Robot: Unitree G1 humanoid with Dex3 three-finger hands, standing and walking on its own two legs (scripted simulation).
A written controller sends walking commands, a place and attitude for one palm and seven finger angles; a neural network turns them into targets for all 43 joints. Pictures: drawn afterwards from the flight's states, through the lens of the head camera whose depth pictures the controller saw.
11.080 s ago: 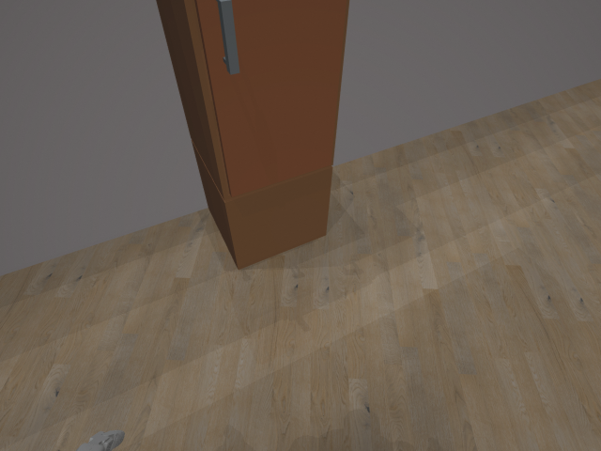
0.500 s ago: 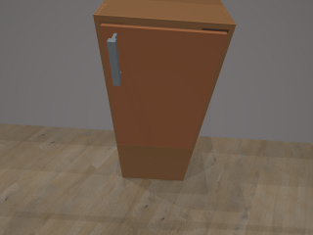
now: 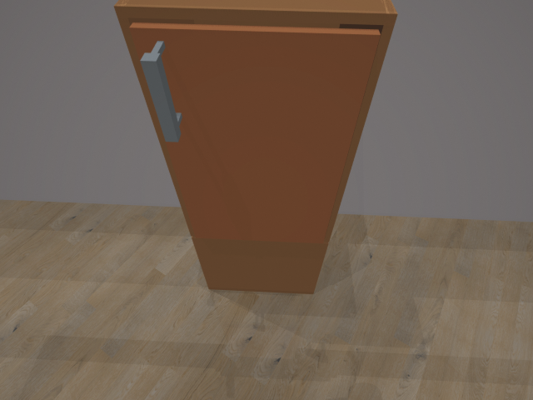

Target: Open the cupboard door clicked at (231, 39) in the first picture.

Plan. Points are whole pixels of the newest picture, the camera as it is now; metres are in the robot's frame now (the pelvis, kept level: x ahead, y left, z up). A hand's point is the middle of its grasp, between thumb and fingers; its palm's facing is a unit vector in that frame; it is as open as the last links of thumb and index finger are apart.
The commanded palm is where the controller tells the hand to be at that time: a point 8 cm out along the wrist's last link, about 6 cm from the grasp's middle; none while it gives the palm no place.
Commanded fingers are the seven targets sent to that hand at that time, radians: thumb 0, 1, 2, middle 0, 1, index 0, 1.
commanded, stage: come to a stop and stand still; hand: left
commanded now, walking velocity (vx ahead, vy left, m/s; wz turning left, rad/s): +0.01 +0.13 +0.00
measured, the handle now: (166, 93) +0.54 +0.20 +0.16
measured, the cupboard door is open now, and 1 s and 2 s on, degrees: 0 0 0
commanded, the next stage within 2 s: look again from close up in 0.62 s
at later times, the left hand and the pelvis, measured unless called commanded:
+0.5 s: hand out of the picture -0.04 +0.19 -0.16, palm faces +0.03 -0.98 -0.18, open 7.3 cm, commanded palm none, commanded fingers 0.00 0.90 0.90 -0.20 -0.30 -0.20 -0.30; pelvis -0.04 +0.02 +0.01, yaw +0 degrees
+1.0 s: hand out of the picture -0.02 +0.22 -0.16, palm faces +0.02 -0.97 -0.26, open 7.4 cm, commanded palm none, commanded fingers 0.00 0.90 0.90 -0.20 -0.30 -0.20 -0.30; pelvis -0.04 +0.02 +0.00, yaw +1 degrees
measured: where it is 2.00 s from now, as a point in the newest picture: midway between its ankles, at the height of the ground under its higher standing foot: outside the picture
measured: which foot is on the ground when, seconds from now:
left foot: down 0.00-1.00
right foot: down 0.00-1.00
